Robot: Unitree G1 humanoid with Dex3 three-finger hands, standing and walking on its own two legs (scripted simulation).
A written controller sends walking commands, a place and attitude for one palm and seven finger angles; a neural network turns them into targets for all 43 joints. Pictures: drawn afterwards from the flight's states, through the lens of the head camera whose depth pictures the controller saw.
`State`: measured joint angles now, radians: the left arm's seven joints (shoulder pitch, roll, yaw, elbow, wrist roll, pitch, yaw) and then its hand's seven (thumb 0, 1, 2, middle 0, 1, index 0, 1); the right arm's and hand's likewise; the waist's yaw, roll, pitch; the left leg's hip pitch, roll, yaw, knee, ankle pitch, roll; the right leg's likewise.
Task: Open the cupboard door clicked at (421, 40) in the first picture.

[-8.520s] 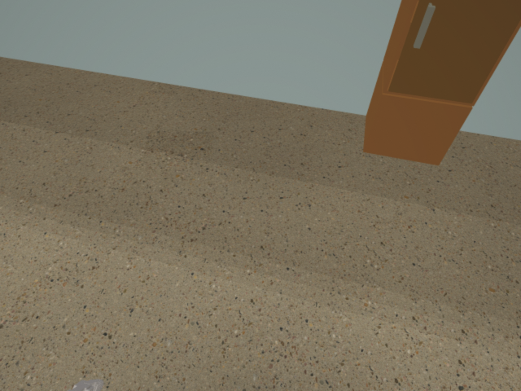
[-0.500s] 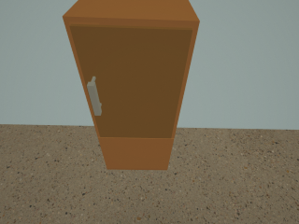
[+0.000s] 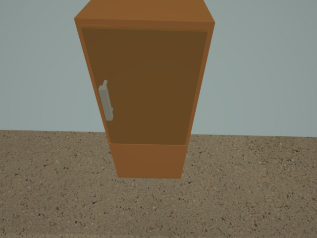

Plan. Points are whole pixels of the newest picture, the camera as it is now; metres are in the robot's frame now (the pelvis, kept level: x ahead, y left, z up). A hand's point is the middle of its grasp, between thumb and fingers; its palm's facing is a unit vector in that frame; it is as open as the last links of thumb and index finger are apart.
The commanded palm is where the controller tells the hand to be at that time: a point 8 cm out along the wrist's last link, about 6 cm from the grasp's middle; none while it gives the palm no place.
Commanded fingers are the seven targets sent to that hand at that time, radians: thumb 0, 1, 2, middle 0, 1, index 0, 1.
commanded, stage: shuffle to correct the standing spot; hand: left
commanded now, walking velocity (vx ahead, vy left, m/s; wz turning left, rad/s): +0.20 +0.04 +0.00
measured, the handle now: (107, 100) +0.61 +0.25 -0.03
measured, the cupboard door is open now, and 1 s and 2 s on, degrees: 0 0 0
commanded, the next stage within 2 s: come to a stop and stand still in 0.22 s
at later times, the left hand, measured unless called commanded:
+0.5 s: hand out of the picture +0.09 +0.19 -0.18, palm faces -0.01 -0.98 -0.18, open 7.3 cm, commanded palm none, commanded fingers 0.00 0.90 0.90 -0.20 -0.30 -0.20 -0.30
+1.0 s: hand out of the picture +0.13 +0.23 -0.18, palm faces +0.06 -0.97 -0.23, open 7.3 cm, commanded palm none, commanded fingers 0.00 0.90 0.90 -0.20 -0.30 -0.20 -0.30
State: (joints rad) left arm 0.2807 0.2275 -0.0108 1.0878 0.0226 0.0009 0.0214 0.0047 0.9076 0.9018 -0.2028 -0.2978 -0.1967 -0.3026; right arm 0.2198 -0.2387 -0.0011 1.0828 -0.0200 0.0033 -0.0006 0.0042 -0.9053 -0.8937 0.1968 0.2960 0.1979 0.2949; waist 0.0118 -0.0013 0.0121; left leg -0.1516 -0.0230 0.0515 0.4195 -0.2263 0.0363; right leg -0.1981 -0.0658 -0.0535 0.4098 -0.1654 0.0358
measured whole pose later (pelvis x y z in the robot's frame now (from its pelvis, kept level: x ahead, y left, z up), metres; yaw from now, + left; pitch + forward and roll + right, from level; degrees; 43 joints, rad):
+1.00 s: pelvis +0.06 +0.04 -0.01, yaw -1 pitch -2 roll +0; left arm 0.22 0.17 0.02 0.98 0.01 0.00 0.05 0.00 0.91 0.90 -0.20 -0.30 -0.20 -0.30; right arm 0.26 -0.18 -0.03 0.93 -0.02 -0.01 -0.04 0.01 -0.92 -0.89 0.20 0.30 0.20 0.29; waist 0.02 0.01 0.02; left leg -0.18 -0.04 0.13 0.58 -0.37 0.08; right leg -0.25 -0.03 -0.03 0.62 -0.27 -0.03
